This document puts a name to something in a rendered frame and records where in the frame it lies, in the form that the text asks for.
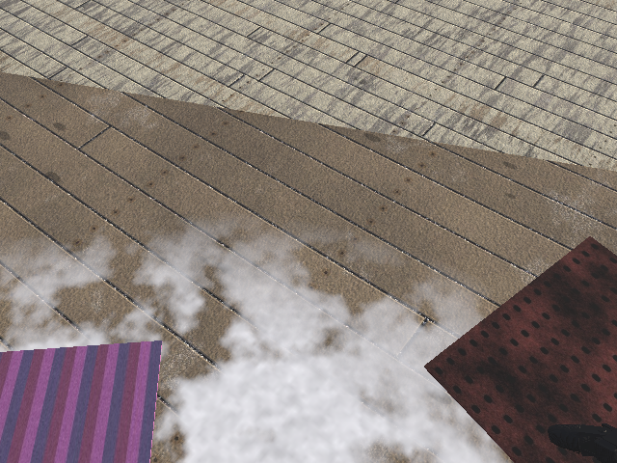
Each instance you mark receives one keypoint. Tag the robot right hand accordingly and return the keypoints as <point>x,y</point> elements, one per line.
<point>590,440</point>

